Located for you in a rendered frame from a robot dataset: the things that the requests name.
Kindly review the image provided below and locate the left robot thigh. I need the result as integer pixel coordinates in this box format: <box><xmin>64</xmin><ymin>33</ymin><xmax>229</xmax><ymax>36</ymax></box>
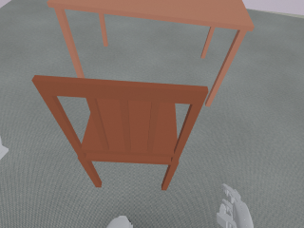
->
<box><xmin>106</xmin><ymin>218</ymin><xmax>133</xmax><ymax>228</ymax></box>

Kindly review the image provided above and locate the chair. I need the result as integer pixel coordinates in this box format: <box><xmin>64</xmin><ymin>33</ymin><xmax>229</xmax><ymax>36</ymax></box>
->
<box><xmin>32</xmin><ymin>75</ymin><xmax>209</xmax><ymax>191</ymax></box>

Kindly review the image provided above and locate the table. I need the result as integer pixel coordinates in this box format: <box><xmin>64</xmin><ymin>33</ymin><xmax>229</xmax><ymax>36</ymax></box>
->
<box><xmin>47</xmin><ymin>0</ymin><xmax>255</xmax><ymax>107</ymax></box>

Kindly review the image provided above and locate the right robot hand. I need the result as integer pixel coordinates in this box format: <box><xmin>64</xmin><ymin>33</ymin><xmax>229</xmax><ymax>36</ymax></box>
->
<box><xmin>217</xmin><ymin>183</ymin><xmax>254</xmax><ymax>228</ymax></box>

